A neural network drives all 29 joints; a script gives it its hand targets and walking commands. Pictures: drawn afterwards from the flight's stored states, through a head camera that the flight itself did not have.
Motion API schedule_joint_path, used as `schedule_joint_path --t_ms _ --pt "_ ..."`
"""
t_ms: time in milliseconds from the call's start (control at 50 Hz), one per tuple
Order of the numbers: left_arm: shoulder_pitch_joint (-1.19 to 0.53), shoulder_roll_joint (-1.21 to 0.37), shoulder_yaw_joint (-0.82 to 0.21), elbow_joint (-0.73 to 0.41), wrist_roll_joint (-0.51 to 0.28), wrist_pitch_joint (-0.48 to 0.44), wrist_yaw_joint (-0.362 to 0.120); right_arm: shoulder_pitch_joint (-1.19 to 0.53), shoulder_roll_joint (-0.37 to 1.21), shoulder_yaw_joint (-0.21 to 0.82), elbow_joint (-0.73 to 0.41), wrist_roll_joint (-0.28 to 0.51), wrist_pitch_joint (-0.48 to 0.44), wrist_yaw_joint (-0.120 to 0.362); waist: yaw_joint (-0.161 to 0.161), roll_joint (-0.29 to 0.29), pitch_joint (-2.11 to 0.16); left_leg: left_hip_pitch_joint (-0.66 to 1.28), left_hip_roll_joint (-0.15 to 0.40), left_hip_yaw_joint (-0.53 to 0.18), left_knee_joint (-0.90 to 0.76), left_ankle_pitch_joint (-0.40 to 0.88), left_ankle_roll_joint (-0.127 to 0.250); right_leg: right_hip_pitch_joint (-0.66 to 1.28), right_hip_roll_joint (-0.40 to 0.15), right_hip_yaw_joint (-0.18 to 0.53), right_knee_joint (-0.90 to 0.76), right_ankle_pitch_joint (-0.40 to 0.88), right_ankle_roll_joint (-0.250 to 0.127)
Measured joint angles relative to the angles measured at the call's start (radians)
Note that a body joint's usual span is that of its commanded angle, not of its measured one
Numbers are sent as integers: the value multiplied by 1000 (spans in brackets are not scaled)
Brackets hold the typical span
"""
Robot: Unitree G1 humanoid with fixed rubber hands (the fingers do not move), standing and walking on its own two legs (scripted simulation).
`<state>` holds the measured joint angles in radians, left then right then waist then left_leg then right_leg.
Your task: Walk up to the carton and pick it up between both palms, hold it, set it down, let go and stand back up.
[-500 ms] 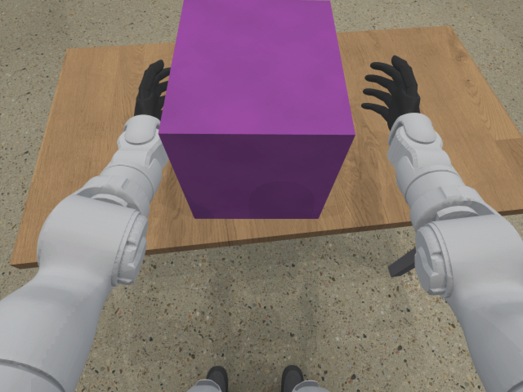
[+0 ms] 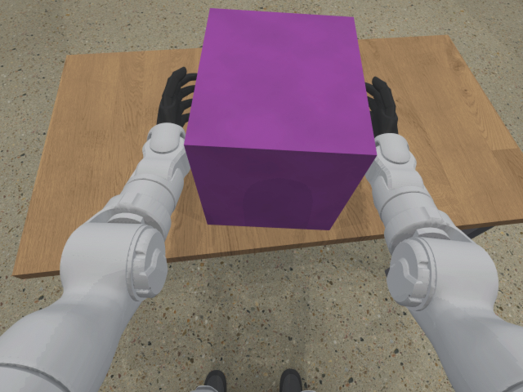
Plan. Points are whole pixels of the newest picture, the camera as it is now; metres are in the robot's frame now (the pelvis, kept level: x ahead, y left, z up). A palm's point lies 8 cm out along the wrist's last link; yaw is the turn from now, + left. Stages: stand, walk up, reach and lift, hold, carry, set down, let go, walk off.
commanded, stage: reach and lift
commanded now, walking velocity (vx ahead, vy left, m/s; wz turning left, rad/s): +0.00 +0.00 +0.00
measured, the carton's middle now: (274, 128) +0.51 +0.00 +0.03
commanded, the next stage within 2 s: none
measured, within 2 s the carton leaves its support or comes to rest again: neither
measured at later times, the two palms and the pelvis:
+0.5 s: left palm (173, 129) +0.47 +0.15 +0.07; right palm (380, 141) +0.46 -0.16 +0.07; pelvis +0.02 +0.00 +0.01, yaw +0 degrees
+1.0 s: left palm (173, 130) +0.47 +0.15 +0.07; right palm (380, 142) +0.46 -0.16 +0.07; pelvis +0.02 +0.00 +0.01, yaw +0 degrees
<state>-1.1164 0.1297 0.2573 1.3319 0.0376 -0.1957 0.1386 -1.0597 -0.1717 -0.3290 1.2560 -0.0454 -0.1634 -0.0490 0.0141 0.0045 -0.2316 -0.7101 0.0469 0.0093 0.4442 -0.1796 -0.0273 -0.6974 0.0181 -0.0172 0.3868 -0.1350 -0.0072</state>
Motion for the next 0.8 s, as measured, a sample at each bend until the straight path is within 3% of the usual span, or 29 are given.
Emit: schedule_joint_path --t_ms 80,160,220,280,520,800 --pt "18 -16 101 -9 78 -17 -16 26 34 -79 -54 -103 -9 1 -3 8 30 47 -5 8 -29 7 3 37 -5 6 -12 0 2" --pt "54 -44 229 -52 193 -49 -51 72 106 -233 -153 -289 -36 9 -11 16 78 121 -16 9 -83 26 8 101 -17 3 -39 3 5" --pt "93 -69 283 -107 257 -61 -70 105 157 -337 -219 -394 -61 41 -16 22 113 180 -23 9 -119 36 10 155 -24 -2 -60 3 8" --pt "118 -87 304 -145 286 -49 -81 124 181 -398 -247 -449 -74 65 -10 18 133 222 -22 16 -134 34 10 192 -25 -1 -68 -2 8" --pt "174 -105 294 -222 309 2 -93 163 206 -427 -247 -475 -91 80 -3 -18 131 259 -3 29 -108 -4 -3 228 -12 -15 -46 -35 -6" --pt "183 -95 288 -192 270 -23 -88 170 200 -370 -244 -455 -89 60 -16 5 111 251 -13 40 -121 5 6 211 -30 -37 -40 -37 0"
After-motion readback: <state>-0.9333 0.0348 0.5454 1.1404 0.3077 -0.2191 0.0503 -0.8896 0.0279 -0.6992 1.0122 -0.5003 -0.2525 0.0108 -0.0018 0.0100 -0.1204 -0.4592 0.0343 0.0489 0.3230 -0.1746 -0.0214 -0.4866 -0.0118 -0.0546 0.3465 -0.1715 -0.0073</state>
